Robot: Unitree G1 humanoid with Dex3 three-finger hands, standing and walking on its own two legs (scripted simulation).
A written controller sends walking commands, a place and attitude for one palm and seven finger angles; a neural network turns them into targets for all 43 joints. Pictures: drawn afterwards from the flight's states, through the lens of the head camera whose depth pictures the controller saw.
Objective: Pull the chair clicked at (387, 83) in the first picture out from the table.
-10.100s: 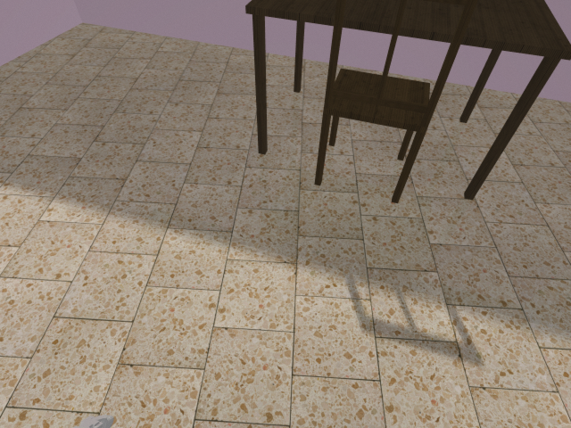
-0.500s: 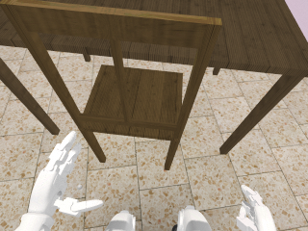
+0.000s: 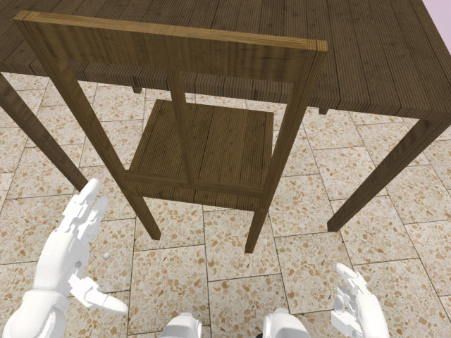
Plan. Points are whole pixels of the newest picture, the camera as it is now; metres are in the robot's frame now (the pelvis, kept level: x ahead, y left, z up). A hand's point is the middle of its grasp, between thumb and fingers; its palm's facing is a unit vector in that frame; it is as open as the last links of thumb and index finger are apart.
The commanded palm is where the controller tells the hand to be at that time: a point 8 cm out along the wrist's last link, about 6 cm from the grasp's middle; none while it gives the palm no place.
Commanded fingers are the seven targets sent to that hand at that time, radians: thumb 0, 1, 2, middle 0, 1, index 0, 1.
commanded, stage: raise the hand toward the chair's back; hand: left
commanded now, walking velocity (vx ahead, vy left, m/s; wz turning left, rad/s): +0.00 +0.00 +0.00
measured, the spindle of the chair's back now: (185, 138) +0.49 +0.12 +0.02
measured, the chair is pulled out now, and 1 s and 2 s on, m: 0.00 0.00 0.00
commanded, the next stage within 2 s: aim the fingers beside a spindle in 0.56 s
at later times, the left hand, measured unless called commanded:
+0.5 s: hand (103, 252) +0.24 +0.21 +0.04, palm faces -0.06 -1.00 -0.06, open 16.9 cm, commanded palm +0.22 +0.26 +0.05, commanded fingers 0.00 -0.50 0.30 -0.06 -0.08 -0.06 -0.08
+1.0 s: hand (126, 243) +0.26 +0.18 +0.03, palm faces -0.10 -0.99 -0.03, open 16.9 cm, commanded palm +0.24 +0.24 +0.03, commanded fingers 0.00 -0.50 0.30 -0.06 -0.08 -0.06 -0.08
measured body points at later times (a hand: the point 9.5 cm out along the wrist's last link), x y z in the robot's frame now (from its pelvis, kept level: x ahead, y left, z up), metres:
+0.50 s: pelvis +0.00 +0.00 +0.01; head +0.08 +0.01 +0.45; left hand +0.24 +0.26 +0.05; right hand +0.17 -0.24 -0.07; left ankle -0.02 +0.11 -0.66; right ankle +0.03 -0.12 -0.66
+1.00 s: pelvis -0.01 +0.01 +0.00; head +0.08 +0.02 +0.44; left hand +0.26 +0.23 +0.03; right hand +0.16 -0.24 -0.08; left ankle -0.02 +0.11 -0.66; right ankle +0.03 -0.12 -0.66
